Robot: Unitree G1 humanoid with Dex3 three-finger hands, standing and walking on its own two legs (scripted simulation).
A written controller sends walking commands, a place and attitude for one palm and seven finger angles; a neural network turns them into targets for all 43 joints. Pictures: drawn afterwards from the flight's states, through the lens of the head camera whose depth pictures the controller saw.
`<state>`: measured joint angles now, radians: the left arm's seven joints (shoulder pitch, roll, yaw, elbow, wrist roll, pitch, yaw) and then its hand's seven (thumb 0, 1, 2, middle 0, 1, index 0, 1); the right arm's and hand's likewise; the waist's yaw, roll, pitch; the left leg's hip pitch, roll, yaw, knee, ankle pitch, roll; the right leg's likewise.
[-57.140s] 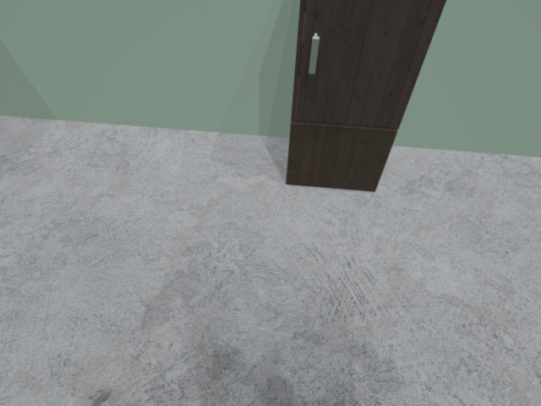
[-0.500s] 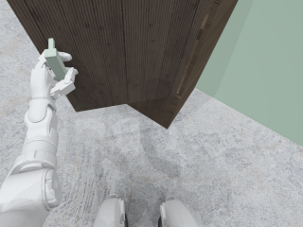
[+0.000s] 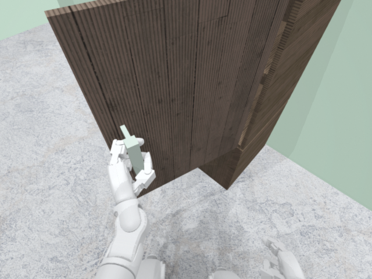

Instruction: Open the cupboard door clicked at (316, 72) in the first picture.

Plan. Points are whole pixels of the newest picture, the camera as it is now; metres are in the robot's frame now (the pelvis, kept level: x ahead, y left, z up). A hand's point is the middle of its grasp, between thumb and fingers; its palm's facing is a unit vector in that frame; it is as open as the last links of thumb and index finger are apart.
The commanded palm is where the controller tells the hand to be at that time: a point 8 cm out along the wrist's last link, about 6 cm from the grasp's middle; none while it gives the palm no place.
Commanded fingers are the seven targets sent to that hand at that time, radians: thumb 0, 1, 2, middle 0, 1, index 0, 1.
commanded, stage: pull the door open along its arc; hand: left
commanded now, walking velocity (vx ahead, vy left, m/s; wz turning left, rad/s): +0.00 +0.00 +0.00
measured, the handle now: (132, 151) +0.38 +0.14 +0.05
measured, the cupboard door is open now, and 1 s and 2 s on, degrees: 72 76 79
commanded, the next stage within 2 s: open thumb and fingers to let go in 0.16 s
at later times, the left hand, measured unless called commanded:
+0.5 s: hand (158, 178) +0.32 +0.08 +0.04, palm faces +0.43 -0.90 -0.01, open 7.1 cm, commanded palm +0.27 +0.12 +0.03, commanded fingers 0.00 -0.01 0.51 -0.34 -1.25 -0.34 -1.25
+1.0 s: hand (157, 183) +0.31 +0.08 +0.04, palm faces +0.36 -0.93 +0.01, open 14.7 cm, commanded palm +0.26 +0.12 +0.03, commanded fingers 0.00 -0.50 0.30 -0.17 -0.40 -0.17 -0.40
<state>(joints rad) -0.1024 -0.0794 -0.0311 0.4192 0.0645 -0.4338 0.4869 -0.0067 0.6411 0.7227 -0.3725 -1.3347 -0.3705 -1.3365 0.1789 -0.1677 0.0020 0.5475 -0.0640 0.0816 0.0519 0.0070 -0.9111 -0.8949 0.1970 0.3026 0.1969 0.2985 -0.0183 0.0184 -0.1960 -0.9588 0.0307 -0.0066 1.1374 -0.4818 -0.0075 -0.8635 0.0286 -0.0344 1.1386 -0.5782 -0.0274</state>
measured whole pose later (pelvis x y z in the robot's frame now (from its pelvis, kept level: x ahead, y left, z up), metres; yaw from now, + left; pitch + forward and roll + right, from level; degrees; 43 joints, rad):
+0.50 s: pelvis -0.01 -0.03 +0.00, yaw +3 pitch +17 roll +1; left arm -0.08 -0.08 -0.09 0.41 0.06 -0.45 0.55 0.00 0.50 0.72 -0.37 -1.33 -0.35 -1.31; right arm 0.18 -0.20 -0.03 0.65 -0.08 0.01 0.00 0.01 -0.91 -0.90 0.20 0.30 0.20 0.30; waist 0.00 0.03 -0.18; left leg -0.97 0.01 -0.05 1.12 -0.45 -0.05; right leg -0.88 0.02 -0.08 1.16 -0.59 -0.07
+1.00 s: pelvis -0.01 +0.00 +0.00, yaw +1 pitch +17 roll -1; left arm -0.03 -0.12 -0.18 0.37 0.13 -0.41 0.57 -0.01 -0.47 0.32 -0.26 -0.86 -0.26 -0.86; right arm 0.18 -0.16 -0.01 0.60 -0.08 0.00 0.02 0.01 -0.91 -0.90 0.20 0.30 0.20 0.30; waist 0.00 0.03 -0.19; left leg -0.97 0.01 -0.03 1.15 -0.47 0.00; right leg -0.86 0.01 -0.06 1.15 -0.58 -0.03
